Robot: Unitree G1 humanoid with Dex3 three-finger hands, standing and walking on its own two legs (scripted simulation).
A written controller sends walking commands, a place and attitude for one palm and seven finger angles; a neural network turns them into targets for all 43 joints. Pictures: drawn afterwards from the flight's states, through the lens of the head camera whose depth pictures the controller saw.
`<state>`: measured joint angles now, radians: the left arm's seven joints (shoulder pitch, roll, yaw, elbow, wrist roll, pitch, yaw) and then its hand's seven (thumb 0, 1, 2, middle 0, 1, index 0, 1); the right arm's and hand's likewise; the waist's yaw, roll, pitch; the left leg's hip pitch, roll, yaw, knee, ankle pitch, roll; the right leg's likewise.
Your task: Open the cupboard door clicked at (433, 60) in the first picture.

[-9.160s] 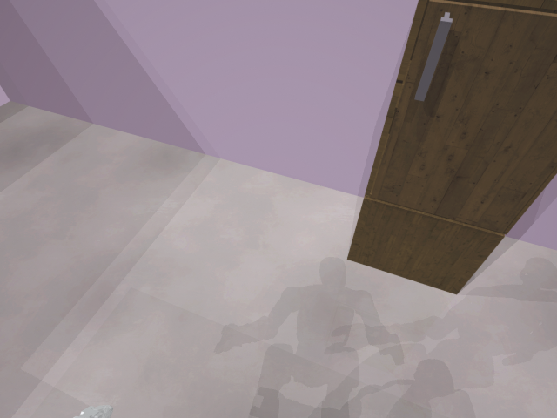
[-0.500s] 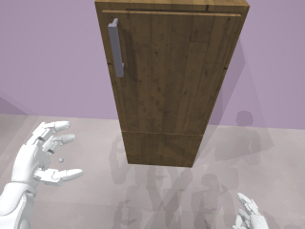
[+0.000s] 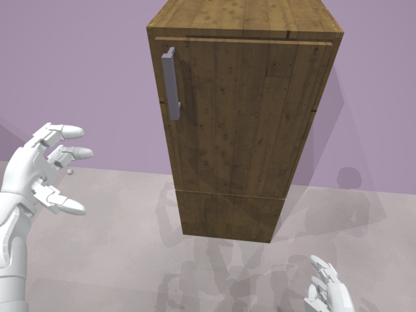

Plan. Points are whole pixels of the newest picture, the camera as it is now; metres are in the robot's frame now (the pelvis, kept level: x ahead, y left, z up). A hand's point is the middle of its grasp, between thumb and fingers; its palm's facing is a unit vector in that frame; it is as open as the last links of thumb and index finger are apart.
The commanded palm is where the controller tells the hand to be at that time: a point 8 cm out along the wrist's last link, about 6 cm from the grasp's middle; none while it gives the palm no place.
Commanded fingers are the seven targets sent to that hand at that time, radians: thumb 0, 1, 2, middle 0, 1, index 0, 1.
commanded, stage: raise the hand with hooked fingers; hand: left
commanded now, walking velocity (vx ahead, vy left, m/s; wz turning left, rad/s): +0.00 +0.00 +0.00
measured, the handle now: (173, 85) +0.60 +0.16 +0.15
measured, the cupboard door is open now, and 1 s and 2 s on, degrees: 0 0 0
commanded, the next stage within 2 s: move the hooked fingers beside the handle in 0.58 s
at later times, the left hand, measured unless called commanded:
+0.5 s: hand (83, 160) +0.30 +0.25 +0.17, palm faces +0.06 -1.00 -0.06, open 14.0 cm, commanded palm +0.27 +0.30 +0.17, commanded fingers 0.00 -0.50 0.30 -0.30 -1.20 -0.30 -1.20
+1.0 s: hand (96, 142) +0.35 +0.25 +0.17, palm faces +0.03 -1.00 -0.03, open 14.0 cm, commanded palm +0.33 +0.30 +0.17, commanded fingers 0.00 -0.50 0.30 -0.30 -1.20 -0.30 -1.20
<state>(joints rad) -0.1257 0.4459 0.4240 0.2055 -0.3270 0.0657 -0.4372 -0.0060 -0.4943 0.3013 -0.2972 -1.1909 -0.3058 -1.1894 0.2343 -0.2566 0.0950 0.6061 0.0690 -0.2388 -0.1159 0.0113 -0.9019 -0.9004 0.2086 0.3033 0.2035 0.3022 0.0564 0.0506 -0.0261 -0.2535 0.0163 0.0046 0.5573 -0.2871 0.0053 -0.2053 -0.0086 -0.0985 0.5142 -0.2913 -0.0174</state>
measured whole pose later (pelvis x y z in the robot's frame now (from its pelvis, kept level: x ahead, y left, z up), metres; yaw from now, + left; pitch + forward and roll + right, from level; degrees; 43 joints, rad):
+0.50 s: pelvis +0.00 -0.02 +0.00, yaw -1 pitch -1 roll +0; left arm -0.17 0.45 0.45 0.24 -0.32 0.11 -0.44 -0.01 -0.50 0.30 -0.30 -1.20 -0.31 -1.20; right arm 0.24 -0.28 0.07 0.59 0.08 -0.21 -0.11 0.01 -0.90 -0.90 0.21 0.30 0.20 0.30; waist 0.05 0.06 -0.02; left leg -0.22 0.03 0.01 0.51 -0.27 -0.02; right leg -0.19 0.01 -0.09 0.49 -0.29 -0.04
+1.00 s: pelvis +0.00 -0.01 +0.00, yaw +0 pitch +1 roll -1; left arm -0.43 0.49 0.39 0.52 -0.28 0.07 -0.43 -0.01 -0.51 0.30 -0.30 -1.20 -0.30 -1.20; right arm 0.24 -0.28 0.08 0.62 0.09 -0.20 -0.14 0.01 -0.90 -0.90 0.21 0.30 0.20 0.30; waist 0.02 0.05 -0.02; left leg -0.29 0.03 0.00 0.54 -0.27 -0.01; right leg -0.24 0.01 -0.10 0.51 -0.28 -0.03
